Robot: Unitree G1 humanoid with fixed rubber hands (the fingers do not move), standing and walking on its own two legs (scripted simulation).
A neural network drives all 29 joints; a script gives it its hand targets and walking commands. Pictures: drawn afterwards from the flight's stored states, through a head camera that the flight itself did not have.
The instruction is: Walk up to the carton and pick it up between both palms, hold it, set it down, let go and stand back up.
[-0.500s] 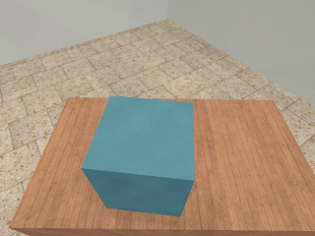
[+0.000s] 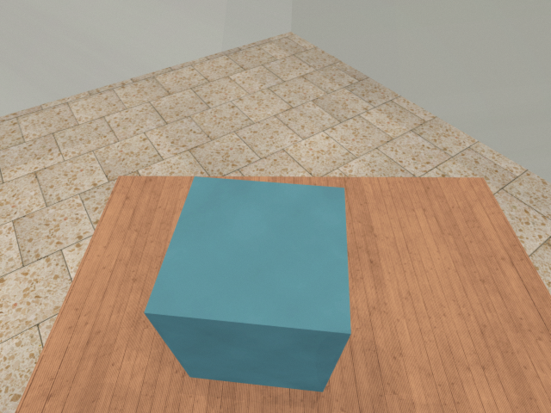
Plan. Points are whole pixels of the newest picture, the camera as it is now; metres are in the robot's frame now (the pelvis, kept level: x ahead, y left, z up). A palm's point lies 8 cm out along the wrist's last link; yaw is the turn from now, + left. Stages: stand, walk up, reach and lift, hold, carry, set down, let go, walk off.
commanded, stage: walk up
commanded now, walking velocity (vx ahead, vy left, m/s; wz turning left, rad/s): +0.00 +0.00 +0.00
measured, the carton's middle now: (261, 289) +0.28 +0.04 +0.01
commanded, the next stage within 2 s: none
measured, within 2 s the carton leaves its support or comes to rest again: neither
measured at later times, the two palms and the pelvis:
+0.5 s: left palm out of the picture -0.02 +0.23 -0.15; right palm out of the picture -0.05 -0.26 -0.17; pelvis -0.06 -0.02 -0.02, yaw -1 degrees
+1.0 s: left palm out of the picture -0.16 +0.26 -0.15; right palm out of the picture -0.08 -0.18 -0.13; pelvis -0.10 +0.04 +0.00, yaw +0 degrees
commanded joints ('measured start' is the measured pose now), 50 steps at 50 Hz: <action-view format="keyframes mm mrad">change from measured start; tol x32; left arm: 1 91 62 10 4 0 -2 3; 50 145 112 39 -63 6 7 -17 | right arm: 1 102 -66 -8 -1 0 -4 -4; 50 -17 -131 -39 -109 5 2 8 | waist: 1 2 9 63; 21 66 264 -26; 25 67 -301 -2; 36 9 -323 -42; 42 -6 222 44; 50 13 75 70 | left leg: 1 -90 121 -101 -75 217 10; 20 -195 403 -283 63 861 254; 24 -636 35 -42 437 -253 12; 28 -547 51 -172 806 -104 -57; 40 153 143 -148 -141 152 -59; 50 -144 132 -160 -151 20 -7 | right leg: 1 33 -81 79 -37 159 -20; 12 -60 -114 31 175 486 -10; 20 -255 12 74 671 -434 -6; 23 138 -11 -30 8 -40 13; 25 134 -559 542 -166 94 -133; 33 92 -278 187 -49 443 -125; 42 -111 -60 42 41 -176 10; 50 31 -66 63 -51 100 30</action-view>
